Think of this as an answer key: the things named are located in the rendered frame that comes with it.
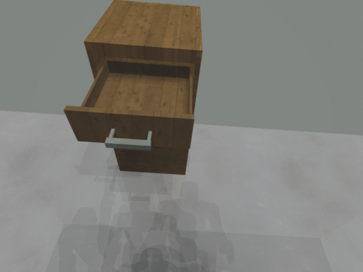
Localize cabinet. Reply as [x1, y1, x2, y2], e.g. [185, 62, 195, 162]
[84, 0, 202, 175]

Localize drawer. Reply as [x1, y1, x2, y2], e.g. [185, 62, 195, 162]
[64, 59, 195, 148]

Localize handle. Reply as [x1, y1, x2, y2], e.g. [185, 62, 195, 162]
[105, 129, 152, 151]

